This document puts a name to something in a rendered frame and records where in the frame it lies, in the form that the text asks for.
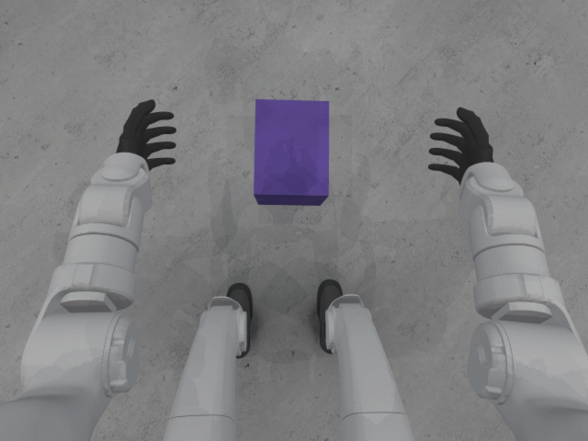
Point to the right robot upper arm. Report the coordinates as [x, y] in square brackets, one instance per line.
[536, 375]

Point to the carton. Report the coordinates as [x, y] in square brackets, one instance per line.
[291, 152]

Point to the robot left forearm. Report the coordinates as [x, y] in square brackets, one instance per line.
[97, 271]

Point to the robot right thigh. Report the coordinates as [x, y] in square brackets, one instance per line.
[371, 406]

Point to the robot right foot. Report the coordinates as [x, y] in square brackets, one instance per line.
[328, 291]

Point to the left robot upper arm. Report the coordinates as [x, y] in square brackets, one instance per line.
[76, 363]

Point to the right robot hand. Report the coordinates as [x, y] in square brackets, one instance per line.
[475, 146]

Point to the left robot hand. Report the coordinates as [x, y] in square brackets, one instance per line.
[135, 134]

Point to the robot right forearm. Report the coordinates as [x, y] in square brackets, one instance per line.
[513, 281]

